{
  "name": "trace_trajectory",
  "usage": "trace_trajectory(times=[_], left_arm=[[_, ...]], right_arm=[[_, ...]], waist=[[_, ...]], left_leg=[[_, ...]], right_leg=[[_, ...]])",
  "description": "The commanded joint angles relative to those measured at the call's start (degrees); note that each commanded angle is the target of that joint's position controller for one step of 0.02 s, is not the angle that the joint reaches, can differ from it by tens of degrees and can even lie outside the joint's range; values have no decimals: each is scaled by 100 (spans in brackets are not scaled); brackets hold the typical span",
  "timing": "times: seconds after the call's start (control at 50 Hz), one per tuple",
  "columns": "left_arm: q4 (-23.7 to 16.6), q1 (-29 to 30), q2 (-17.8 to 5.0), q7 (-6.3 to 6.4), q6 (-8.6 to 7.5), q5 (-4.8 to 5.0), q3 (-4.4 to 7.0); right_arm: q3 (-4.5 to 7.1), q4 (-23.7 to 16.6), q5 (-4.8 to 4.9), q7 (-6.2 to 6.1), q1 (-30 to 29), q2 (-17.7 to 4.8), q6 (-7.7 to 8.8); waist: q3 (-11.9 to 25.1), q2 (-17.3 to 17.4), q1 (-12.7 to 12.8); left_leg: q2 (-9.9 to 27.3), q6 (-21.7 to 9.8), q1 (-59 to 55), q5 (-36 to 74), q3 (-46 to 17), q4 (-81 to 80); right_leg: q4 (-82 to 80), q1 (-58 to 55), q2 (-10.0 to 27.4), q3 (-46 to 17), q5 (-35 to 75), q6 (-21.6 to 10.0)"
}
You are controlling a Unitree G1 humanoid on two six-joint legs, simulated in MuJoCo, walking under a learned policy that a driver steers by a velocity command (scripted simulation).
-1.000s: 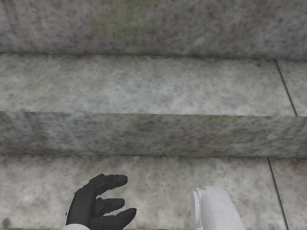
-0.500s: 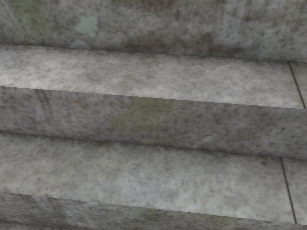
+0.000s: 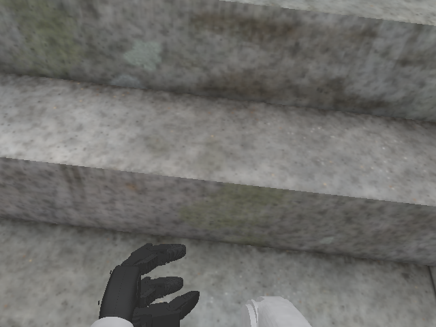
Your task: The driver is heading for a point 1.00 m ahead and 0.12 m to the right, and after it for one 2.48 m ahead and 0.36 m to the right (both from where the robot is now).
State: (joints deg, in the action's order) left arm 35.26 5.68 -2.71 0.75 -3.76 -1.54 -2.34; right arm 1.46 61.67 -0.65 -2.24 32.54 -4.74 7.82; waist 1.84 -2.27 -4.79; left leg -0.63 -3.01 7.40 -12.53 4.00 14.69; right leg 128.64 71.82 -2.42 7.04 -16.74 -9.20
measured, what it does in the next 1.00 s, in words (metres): climbs: right foot 0.22 m higher, then left foot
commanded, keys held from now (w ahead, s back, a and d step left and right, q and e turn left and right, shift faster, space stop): w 1.00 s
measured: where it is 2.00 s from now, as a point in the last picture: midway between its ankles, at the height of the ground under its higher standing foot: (151, 318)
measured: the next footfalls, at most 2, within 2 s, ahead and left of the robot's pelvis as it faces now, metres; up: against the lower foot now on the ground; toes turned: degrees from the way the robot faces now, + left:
right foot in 0.16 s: +0.17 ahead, -0.07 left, +0.22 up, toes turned -9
left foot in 0.70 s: +0.17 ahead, +0.19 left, +0.22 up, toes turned +9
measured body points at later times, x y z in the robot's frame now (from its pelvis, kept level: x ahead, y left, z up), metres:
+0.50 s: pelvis +0.07 +0.03 +0.18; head +0.05 +0.04 +0.63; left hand +0.12 +0.27 +0.02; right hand +0.18 -0.16 +0.06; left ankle +0.13 +0.15 -0.30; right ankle +0.13 -0.06 -0.53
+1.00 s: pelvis +0.21 +0.11 +0.21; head +0.23 +0.14 +0.66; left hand +0.49 +0.22 +0.15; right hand +0.08 -0.06 +0.08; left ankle +0.13 +0.18 -0.53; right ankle +0.30 +0.00 -0.18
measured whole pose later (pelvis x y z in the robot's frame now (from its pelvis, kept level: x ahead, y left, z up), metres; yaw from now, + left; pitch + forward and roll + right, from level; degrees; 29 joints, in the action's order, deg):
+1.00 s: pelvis +0.21 +0.11 +0.21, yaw -1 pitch +2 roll -1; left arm 35.6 4.6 0.8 1.4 -0.8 -0.3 -2.1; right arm 0.4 61.1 -0.5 -2.4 35.5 -1.8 8.6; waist 0.4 -3.6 -2.4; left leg -0.2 -3.1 3.7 -19.0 10.3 20.2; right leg 125.0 79.0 1.1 2.5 -12.1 -9.1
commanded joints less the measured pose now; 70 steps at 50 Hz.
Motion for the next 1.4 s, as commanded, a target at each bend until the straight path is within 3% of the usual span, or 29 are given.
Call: trace_trajectory(times=[0.02, 0.08, 0.1, 0.14, 0.16, 0.18, 0.2, 0.24, 0.26, 0.36, 0.54, 0.66, 0.7, 0.72, 0.74, 0.76, 0.78, 0.84, 0.94, 1.02, 1.06, 1.1, 1.16, 1.18, 1.2, 1.22, 1.26, 1.32, 1.4], left_arm=[[-731, 963, -192, 27, 128, 50, -120], [-106, -314, -277, 200, 429, 595, -238], [91, -459, -407, 218, 313, 478, -149], [579, -2416, -899, 275, 428, 246, 136], [1047, -2911, -1291, 209, 542, 108, 350], [1242, -2177, -1917, 295, 708, -30, 664], [912, -1194, -1667, 311, 670, -191, 738], [1383, -205, -958, 292, 389, -69, 570], [1866, -470, -587, 243, 292, -114, 450], [2351, -1130, -950, 66, -129, 115, 442], [2376, -2050, -1597, 464, -293, 2, 907], [2017, -2170, -1544, 305, -162, -116, 826], [1575, -1814, -331, -45, -53, -165, 469], [1384, -1992, 144, -97, -178, -27, 414], [1105, -1651, 52, -82, -284, -125, 362], [533, -765, -27, -151, -287, -286, 249], [419, -373, -149, -124, -232, -139, 247], [248, -386, -230, -63, -126, -64, 237], [-349, 283, 77, 158, 225, 108, 158], [-664, 1018, 444, 6, 411, 348, -151], [-152, 126, 390, 37, 383, 488, -127], [72, -1119, -260, 160, 323, 472, 75], [711, -2151, -935, 128, 471, 147, 410], [1011, -2077, -959, 53, 505, 70, 538], [929, -1739, -1373, 143, 511, -156, 736], [807, -1372, -981, 150, 397, -251, 654], [1449, -1121, -588, 142, 123, -123, 557], [1756, -1027, -425, 125, 28, -144, 448], [1580, -1232, -1130, 154, -254, 20, 629]], right_arm=[[112, 81, 36, -126, 665, -686, 14], [94, -314, 417, -237, 232, -1231, 45], [90, -290, 382, -146, 704, -1085, 151], [384, -596, 559, 266, 136, -1990, 454], [383, -817, 332, 433, -253, -1886, 529], [357, -1058, -20, 579, -1003, -1262, 402], [292, -1742, -357, 465, -1940, -680, 222], [-49, -2567, -439, 242, -2270, 248, -159], [-134, -2501, -368, 133, -1669, 349, -257], [-124, -1991, 183, -13, -1223, -83, -559], [162, -1714, 45, 141, -1669, -390, -653], [-10, -930, 169, 259, 97, -386, -652], [-86, -665, 19, 118, 368, -281, -345], [52, -713, -189, 98, 702, -952, -315], [86, -772, -221, 27, 484, -1053, -297], [103, -836, -98, -89, 73, -974, -275], [96, -718, -114, -116, 287, -870, -208], [45, -433, -57, -12, 291, -514, 82], [62, -293, -8, 79, 488, -529, 299], [111, -203, 54, -330, 826, -717, -44], [60, -502, 307, -371, 408, -706, -47], [229, -759, 460, -224, 239, -1562, 123], [306, -1113, 515, 342, 57, -1693, 525], [319, -1385, 351, 411, -833, -1271, 540], [271, -1631, 164, 463, -1100, -761, 324], [168, -2177, -140, 333, -1894, -361, 132], [-45, -2665, -333, 90, -2157, 233, -207], [-14, -2177, -155, 6, -1056, 17, -358], [27, -2182, -24, -267, -1292, -275, -481]], waist=[[-23, 584, 138], [1226, 1255, 675], [2017, 1160, 288], [3286, 1132, 1230], [3331, 358, 1318], [2554, -1406, 1115], [1706, -391, 989], [-484, 208, -141], [-628, 451, -543], [-762, 159, -584], [-32, -783, 65], [68, 215, -478], [-20, 1340, -293], [325, 2441, -185], [413, 1975, -37], [-348, 1027, 209], [-638, 318, 56], [-864, -311, 321], [-1277, 225, 517], [-558, 882, 105], [93, 685, 509], [1419, 1736, 980], [2807, 1307, 1147], [2083, 519, 1173], [1708, -217, 1152], [1261, -83, 1044], [-594, 367, 179], [-891, 428, -280], [-481, 97, -273]], left_leg=[[1173, -379, -1067, 4527, -680, -999], [1242, -787, 81, 11676, -93, -445], [1404, -738, -87, 12971, -740, 698], [1412, -962, 245, 10629, -682, 2490], [995, -1159, 818, 8189, -741, 3674], [-618, -698, 2939, 2262, -722, 7120], [-922, -608, 4256, 1370, -1818, 10623], [-693, -532, 5518, 1225, -1679, 11438], [-609, -495, 5594, 1028, -1642, 11173], [-452, -37, 5708, 1577, -1075, 10221], [754, -4, 5146, 627, -255, 7957], [274, -592, 605, -1293, 1067, 1339], [573, -65, -449, -516, -139, 1506], [1936, -594, -1149, -1214, -3885, 219], [2671, -923, -1284, -2661, -5078, -741], [2408, -1015, -727, -2273, -3728, -431], [2076, -777, -514, -1727, -3011, -78], [2056, -477, -184, -496, -2305, 75], [1647, -396, 154, -57, -998, -510], [1321, -599, -137, 2440, 7, -2072], [1319, -404, -84, 8978, 609, -962], [1508, -566, -162, 12214, 316, 1260], [933, -592, 553, 8883, -370, 3626], [220, -524, 1518, 3115, -612, 5405], [-538, -187, 3355, 1100, -1392, 9241], [-481, -294, 3793, 1207, -1646, 10723], [-338, -502, 5004, 984, -1841, 10999], [-549, -169, 4794, 1078, -1511, 10297], [-274, 137, 4009, 1247, -809, 9029]], right_leg=[[-1315, 440, 302, 515, -184, -34], [-4640, -4090, -651, 1000, -1948, 52], [-5073, -4901, -432, 536, -1941, -121], [-6185, -6447, -283, -550, -1516, -237], [-6902, -6839, -219, -1243, -2451, -247], [-9008, -6201, 1133, -4351, -4306, -1054], [-9998, -4823, 1720, -5429, -5246, -999], [-9960, -2649, 1723, -4077, -4423, -264], [-10001, -2454, 1541, -3336, -3823, -4], [-10378, -2330, 1493, -1636, -2635, -8], [-11180, -5021, 1945, -1562, -3046, -122], [-9819, -4319, 1434, -784, -2945, -573], [-5102, -2664, 597, -332, -571, -259], [-2997, -791, -178, -1206, -217, 157], [-860, 266, -76, -1435, 247, 338], [-547, 778, 349, -990, 938, 515], [-195, 973, 248, -971, 1052, 501], [563, 1194, 299, -1360, 1225, 243], [750, 1981, 223, -858, 198, 24], [-2325, -136, 674, 691, -77, -192], [-3897, -2616, -31, 1309, -581, -323], [-4773, -4576, -309, 644, -1400, -427], [-7198, -6941, -304, -524, -1098, -285], [-8600, -6934, 287, -1383, -90, -519], [-9734, -6311, 1925, -3961, 143, -1451], [-10079, -5117, 1934, -4435, -1150, -1420], [-9753, -3453, 1645, -3367, -2563, -472], [-9837, -2948, 1235, -1615, -585, -224], [-10154, -3059, 1453, -1170, 1267, -550]])
Velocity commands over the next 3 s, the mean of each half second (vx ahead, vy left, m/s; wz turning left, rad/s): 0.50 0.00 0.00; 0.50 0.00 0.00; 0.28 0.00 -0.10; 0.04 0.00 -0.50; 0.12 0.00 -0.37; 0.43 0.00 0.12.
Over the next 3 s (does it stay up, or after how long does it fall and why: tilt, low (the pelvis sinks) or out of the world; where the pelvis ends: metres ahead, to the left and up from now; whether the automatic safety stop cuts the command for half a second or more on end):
stays up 0.51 -0.16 0.50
